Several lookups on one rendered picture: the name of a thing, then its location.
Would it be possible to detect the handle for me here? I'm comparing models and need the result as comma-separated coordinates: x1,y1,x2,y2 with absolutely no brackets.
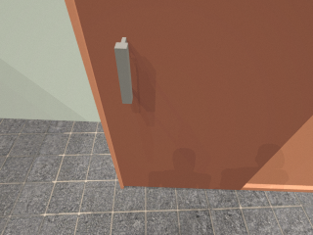
114,37,133,104

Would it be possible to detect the wardrobe door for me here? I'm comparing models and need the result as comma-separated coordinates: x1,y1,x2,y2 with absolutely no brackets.
74,0,313,190
247,116,313,186

